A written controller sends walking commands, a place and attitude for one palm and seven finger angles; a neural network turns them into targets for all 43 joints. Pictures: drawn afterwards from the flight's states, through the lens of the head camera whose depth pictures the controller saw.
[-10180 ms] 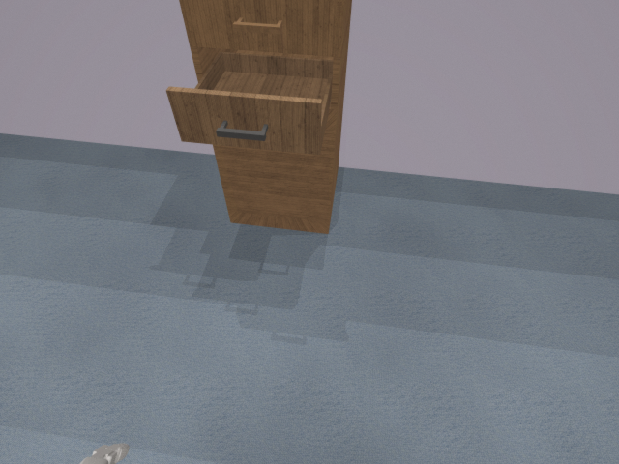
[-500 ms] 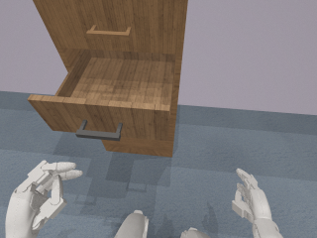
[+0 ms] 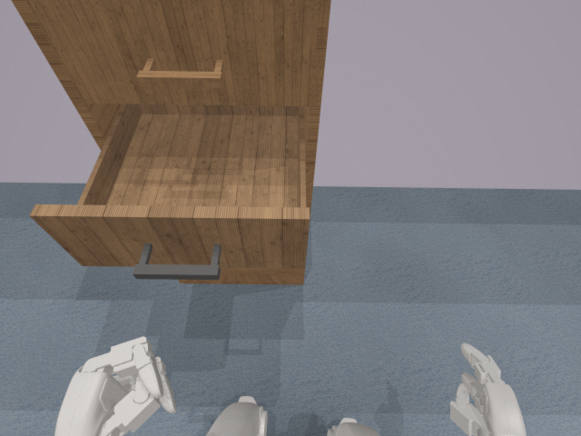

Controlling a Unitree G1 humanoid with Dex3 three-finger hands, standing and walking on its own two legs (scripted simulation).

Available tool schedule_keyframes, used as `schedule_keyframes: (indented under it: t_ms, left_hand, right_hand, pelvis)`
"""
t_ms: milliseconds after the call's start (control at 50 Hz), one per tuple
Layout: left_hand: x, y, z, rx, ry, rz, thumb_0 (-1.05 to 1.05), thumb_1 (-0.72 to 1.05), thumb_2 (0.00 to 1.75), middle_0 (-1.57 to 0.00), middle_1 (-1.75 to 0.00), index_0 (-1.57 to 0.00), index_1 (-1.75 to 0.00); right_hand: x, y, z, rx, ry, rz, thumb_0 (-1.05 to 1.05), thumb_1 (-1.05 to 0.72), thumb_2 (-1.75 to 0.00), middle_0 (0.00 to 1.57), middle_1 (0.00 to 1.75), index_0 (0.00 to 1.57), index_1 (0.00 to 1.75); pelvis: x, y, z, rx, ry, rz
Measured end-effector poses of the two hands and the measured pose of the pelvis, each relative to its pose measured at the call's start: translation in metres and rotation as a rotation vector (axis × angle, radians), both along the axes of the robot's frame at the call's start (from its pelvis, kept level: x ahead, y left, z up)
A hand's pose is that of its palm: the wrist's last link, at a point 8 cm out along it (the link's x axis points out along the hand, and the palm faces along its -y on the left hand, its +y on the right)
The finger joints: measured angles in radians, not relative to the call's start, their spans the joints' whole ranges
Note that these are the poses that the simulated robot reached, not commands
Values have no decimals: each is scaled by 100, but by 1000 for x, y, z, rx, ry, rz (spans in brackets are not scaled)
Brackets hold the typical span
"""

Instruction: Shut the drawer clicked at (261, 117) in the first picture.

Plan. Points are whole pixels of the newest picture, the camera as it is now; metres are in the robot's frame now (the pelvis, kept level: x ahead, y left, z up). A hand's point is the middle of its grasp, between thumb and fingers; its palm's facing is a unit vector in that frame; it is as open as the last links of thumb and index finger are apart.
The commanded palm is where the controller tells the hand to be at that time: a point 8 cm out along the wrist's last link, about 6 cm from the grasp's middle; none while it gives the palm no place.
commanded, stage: raise the hand and make a fist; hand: left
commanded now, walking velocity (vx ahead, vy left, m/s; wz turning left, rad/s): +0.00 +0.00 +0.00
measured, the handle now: (179, 261) +0.36 +0.19 -0.01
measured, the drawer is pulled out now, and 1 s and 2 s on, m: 0.24 0.24 0.24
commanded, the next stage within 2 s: bring the fist close to the handle in 0.76 s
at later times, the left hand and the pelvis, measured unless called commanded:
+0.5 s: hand (149, 374) +0.18 +0.16 +0.09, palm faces +0.05 -1.00 +0.03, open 3.3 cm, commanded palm +0.14 +0.20 +0.09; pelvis -0.01 +0.03 +0.00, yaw +0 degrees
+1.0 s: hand (176, 375) +0.19 +0.14 +0.07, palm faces +0.04 -1.00 -0.03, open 3.3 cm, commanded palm +0.16 +0.20 +0.07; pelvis +0.01 +0.00 +0.00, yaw +0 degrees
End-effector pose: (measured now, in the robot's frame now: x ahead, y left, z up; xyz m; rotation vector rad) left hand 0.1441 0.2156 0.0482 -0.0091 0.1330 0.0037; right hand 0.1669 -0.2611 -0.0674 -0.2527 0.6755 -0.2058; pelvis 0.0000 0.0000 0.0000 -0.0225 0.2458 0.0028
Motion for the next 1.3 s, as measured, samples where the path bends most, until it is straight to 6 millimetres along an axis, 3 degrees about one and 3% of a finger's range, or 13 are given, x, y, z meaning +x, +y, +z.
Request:
schedule_keyframes:
  t_ms: [120, 180, 260, 360, 460, 660, 840, 960, 1100, 1300]
  left_hand:
    - [11, 3, 30, -7, -179, 52, 2, 90, 90, -129, -147, -129, -148]
    - [15, -1, 35, -22, -180, 41, 1, 90, 90, -133, -152, -133, -153]
    - [13, -12, 27, -34, -79, -13, 1, 90, 90, -137, -156, -137, -157]
    - [7, -10, 32, -16, -56, 5, 1, 90, 90, -139, -159, -139, -159]
    - [11, -4, 45, -6, -142, 56, 1, 90, 90, -140, -159, -140, -160]
    - [12, -18, 29, 6, -38, -1, 1, 90, 90, -140, -160, -140, -160]
    - [19, -16, 41, 26, -111, 64, 1, 90, 90, -140, -160, -140, -160]
    - [18, -26, 27, 31, -35, 28, 1, 90, 90, -140, -160, -140, -160]
    - [25, -20, 17, 53, -79, 74, 1, 90, 90, -140, -160, -140, -160]
    - [49, -29, -9, 50, -55, 12, 1, 90, 90, -140, -160, -140, -160]
  right_hand:
    - [28, 45, 14, 48, -99, 95, 2, -90, -90, 20, 30, 20, 30]
    - [34, 68, 20, 87, -123, 134, 1, -90, -90, 20, 30, 20, 30]
    - [34, 90, 27, 122, -128, 160, 1, -90, -90, 20, 30, 20, 30]
    - [25, 98, 28, 123, -108, 172, 1, -90, -90, 20, 30, 21, 30]
    - [11, 91, 20, 105, -57, 172, 1, -90, -90, 20, 30, 21, 30]
    - [-9, 63, 11, 78, 16, 90, 2, -90, -90, 20, 30, 20, 30]
    - [1, 50, 9, 90, 2, 88, 2, -90, -90, 20, 30, 20, 30]
    - [14, 42, 10, 93, -11, 91, 2, -90, -90, 20, 30, 20, 30]
    - [24, 30, 2, 80, -12, 109, 1, -90, -90, 20, 30, 20, 30]
    - [15, 12, -20, 72, 48, 78, 1, -90, -90, 20, 30, 20, 30]
  pelvis:
    - [-3, 14, -2, -17, -17, 8]
    - [-4, 21, -1, -24, -30, 11]
    - [-4, 28, 3, -26, -45, 8]
    - [-4, 33, 4, -27, -60, 3]
    - [-5, 34, 2, -30, -59, 4]
    - [0, 29, 1, -22, -46, -6]
    - [5, 16, 1, -17, -35, -3]
    - [10, 6, 2, -8, -30, -1]
    - [9, -7, -5, -3, -4, 5]
    - [8, -17, -16, 4, 36, 2]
